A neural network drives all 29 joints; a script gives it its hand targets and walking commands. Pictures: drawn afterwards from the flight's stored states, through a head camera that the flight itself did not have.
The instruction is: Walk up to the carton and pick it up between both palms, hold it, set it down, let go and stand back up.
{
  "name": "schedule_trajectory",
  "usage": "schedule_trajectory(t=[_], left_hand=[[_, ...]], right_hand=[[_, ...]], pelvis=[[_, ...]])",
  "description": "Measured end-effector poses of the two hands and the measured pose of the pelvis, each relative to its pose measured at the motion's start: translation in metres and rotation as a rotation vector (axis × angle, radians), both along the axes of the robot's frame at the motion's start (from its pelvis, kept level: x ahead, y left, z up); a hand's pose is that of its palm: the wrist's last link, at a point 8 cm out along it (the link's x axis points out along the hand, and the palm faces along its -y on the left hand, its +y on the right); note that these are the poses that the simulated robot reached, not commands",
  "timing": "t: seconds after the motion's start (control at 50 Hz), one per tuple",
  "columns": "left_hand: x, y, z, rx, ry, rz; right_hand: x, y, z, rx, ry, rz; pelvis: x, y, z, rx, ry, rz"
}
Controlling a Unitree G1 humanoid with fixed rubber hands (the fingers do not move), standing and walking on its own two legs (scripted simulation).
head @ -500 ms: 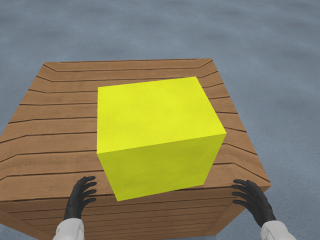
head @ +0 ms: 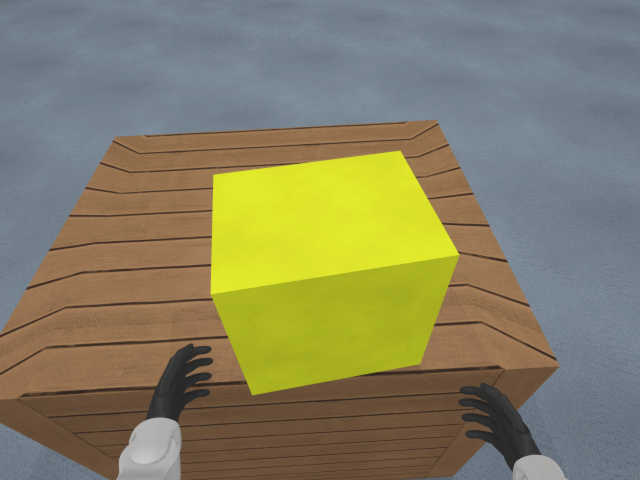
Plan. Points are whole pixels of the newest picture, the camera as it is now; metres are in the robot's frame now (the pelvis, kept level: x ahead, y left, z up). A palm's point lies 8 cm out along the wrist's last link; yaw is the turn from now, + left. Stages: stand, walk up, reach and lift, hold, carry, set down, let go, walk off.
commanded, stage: set down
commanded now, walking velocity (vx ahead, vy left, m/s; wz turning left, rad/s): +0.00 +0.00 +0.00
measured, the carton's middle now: (324, 276) +0.37 +0.02 +0.05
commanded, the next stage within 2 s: let go in 0.28 s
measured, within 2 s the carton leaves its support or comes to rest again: neither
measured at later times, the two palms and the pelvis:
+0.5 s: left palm (166, 405) +0.20 +0.21 +0.00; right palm (522, 471) +0.17 -0.23 -0.08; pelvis -0.01 -0.02 +0.00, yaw +1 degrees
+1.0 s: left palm (163, 415) +0.19 +0.22 -0.01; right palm out of the picture +0.09 -0.27 -0.10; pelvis -0.02 -0.01 -0.01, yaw +1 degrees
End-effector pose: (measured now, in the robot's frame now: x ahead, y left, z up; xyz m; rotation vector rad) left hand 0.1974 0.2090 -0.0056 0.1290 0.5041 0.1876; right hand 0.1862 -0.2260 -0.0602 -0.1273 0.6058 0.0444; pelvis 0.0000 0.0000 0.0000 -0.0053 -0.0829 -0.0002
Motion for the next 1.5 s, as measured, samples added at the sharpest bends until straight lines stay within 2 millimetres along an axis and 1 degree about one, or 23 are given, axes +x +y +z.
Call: schedule_trajectory(t=[0.16, 0.26, 0.4, 0.8, 0.84, 0.9, 0.96, 1.02, 1.08, 1.12, 1.18, 1.26, 1.32, 1.4, 1.5], left_hand=[[0.002, 0.002, 0.001, -0.007, 0.02, -0.031], [0.002, 0.002, 0.001, -0.001, 0.021, -0.033], [0.004, 0.003, 0.003, 0.007, 0.042, -0.054], [0.006, 0.002, 0.005, 0.029, 0.072, -0.07], [0.005, 0.002, 0.004, 0.041, 0.057, -0.082], [0.0, 0.004, 0.0, 0.06, -0.008, -0.124], [-0.003, 0.005, -0.003, 0.061, -0.066, -0.147], [-0.005, 0.007, -0.006, 0.058, -0.104, -0.164], [-0.006, 0.008, -0.008, 0.056, -0.128, -0.186], [-0.006, 0.009, -0.008, 0.055, -0.137, -0.2], [-0.006, 0.01, -0.009, 0.054, -0.143, -0.213], [-0.006, 0.011, -0.009, 0.052, -0.146, -0.223], [-0.007, 0.011, -0.009, 0.05, -0.149, -0.224], [-0.007, 0.012, -0.009, 0.045, -0.155, -0.225], [-0.007, 0.012, -0.01, 0.049, -0.16, -0.236]], right_hand=[[-0.002, -0.001, -0.011, -0.043, 0.045, -0.007], [-0.006, 0.0, -0.016, -0.047, 0.065, -0.012], [-0.015, -0.005, -0.021, -0.071, 0.089, -0.043], [-0.032, -0.016, -0.018, -0.084, 0.08, -0.065], [-0.034, -0.018, -0.018, -0.089, 0.078, -0.066], [-0.05, -0.026, -0.026, -0.118, 0.121, -0.078], [-0.077, -0.035, -0.036, -0.151, 0.215, -0.087], [-0.102, -0.042, -0.042, -0.177, 0.303, -0.101], [-0.115, -0.045, -0.042, -0.188, 0.341, -0.122], [-0.116, -0.045, -0.041, -0.187, 0.337, -0.134], [-0.111, -0.042, -0.039, -0.179, 0.307, -0.146], [-0.102, -0.032, -0.038, -0.158, 0.266, -0.145], [-0.099, -0.024, -0.038, -0.145, 0.252, -0.136], [-0.101, -0.018, -0.04, -0.138, 0.257, -0.13], [-0.107, -0.016, -0.043, -0.143, 0.28, -0.13]], pelvis=[[-0.002, -0.004, -0.001, 0.002, -0.024, 0.007], [-0.004, -0.008, -0.001, 0.002, -0.042, 0.013], [-0.006, -0.013, -0.002, 0.004, -0.063, 0.017], [-0.014, -0.02, -0.004, 0.013, -0.089, 0.003], [-0.015, -0.019, -0.005, 0.008, -0.063, 0.012], [-0.016, -0.018, -0.008, -0.002, -0.007, 0.014], [-0.017, -0.016, -0.01, -0.007, 0.021, 0.018], [-0.016, -0.013, -0.011, -0.009, 0.039, 0.027], [-0.015, -0.009, -0.012, -0.01, 0.042, 0.029], [-0.014, -0.007, -0.013, -0.01, 0.04, 0.031], [-0.015, -0.003, -0.014, -0.011, 0.036, 0.031], [-0.018, 0.002, -0.015, -0.011, 0.03, 0.031], [-0.021, 0.005, -0.016, -0.012, 0.031, 0.032], [-0.025, 0.007, -0.016, -0.013, 0.037, 0.034], [-0.028, 0.01, -0.017, -0.014, 0.047, 0.038]])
